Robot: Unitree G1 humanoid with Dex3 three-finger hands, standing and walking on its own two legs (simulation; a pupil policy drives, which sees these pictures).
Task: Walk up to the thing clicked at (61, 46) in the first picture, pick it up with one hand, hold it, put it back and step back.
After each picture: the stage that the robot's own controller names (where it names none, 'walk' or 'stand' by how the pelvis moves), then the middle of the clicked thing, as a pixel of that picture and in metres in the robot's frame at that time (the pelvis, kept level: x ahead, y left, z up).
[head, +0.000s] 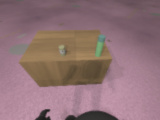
stand; (62, 50) +0.70 +0.34 -0.09
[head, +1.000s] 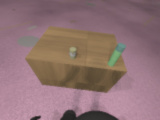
walk; (72, 53) +0.63 +0.20 -0.08
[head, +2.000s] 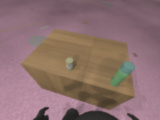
stand; (69, 64) +0.47 +0.21 -0.07
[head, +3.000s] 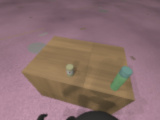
stand; (70, 70) +0.46 +0.20 -0.10
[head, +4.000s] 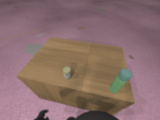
stand; (67, 73) +0.42 +0.21 -0.10
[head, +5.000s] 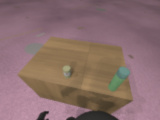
stand; (67, 72) +0.43 +0.21 -0.10
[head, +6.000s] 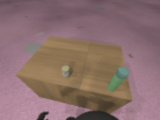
stand; (66, 72) +0.43 +0.22 -0.10
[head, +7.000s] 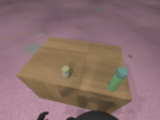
stand; (66, 72) +0.43 +0.22 -0.10
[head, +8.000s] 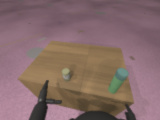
rise first; (66, 75) +0.41 +0.24 -0.10
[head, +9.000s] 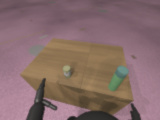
go down; (67, 72) +0.43 +0.24 -0.10
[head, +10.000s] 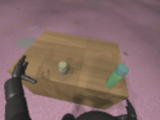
go down; (63, 68) +0.44 +0.22 -0.08
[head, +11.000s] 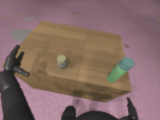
go down; (62, 62) +0.45 +0.22 -0.05
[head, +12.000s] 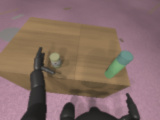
close in; (56, 61) +0.44 +0.24 -0.02
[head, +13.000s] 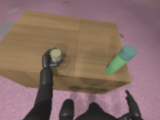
close; (57, 57) +0.45 +0.21 +0.00
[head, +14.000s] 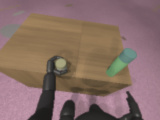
lift; (61, 67) +0.38 +0.18 -0.01
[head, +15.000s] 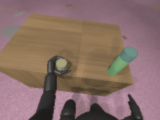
lift; (62, 67) +0.38 +0.18 +0.00
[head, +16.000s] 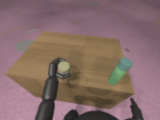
hold; (64, 70) +0.34 +0.17 +0.08
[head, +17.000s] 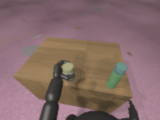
hold; (69, 72) +0.32 +0.15 +0.09
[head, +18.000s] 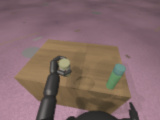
crouch; (65, 68) +0.34 +0.18 +0.11
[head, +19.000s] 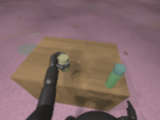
crouch; (64, 63) +0.39 +0.19 +0.09
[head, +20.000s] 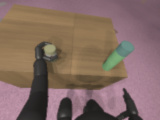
lower; (51, 54) +0.47 +0.22 +0.01
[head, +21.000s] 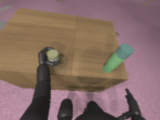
lower; (54, 58) +0.44 +0.21 +0.00
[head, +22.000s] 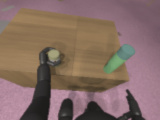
lower; (55, 58) +0.44 +0.21 +0.00
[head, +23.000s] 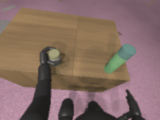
lower; (55, 58) +0.44 +0.21 +0.00
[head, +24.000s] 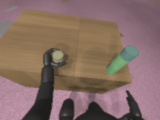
open; (58, 59) +0.43 +0.20 +0.00
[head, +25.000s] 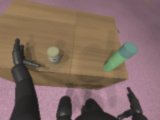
rise; (54, 56) +0.44 +0.21 +0.01
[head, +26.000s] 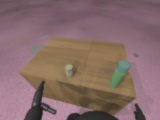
sink last; (69, 71) +0.43 +0.21 -0.05
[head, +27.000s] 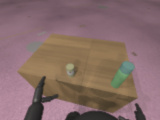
stand; (70, 70) +0.42 +0.20 -0.05
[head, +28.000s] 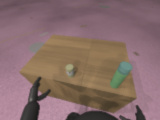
stand; (70, 71) +0.42 +0.21 -0.06
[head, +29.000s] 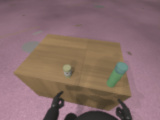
stand; (67, 71) +0.42 +0.21 -0.08
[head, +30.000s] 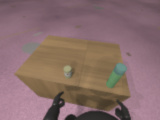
stand; (67, 72) +0.42 +0.21 -0.09
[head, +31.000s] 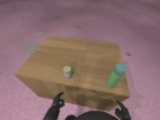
stand; (67, 72) +0.42 +0.21 -0.09
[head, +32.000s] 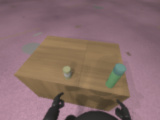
stand; (67, 72) +0.42 +0.21 -0.09
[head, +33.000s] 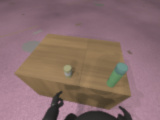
stand; (68, 71) +0.42 +0.21 -0.09
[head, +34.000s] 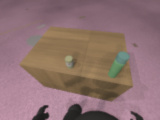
walk; (69, 62) +0.48 +0.21 -0.07
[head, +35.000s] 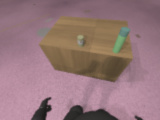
walk; (80, 41) +0.76 +0.16 -0.08
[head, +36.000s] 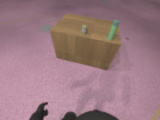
stand; (83, 30) +1.12 +0.12 -0.08
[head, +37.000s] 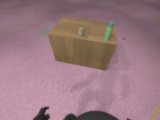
stand; (80, 32) +1.12 +0.19 -0.09
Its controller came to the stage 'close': yes
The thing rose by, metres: 0.21
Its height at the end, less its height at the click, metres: +0.00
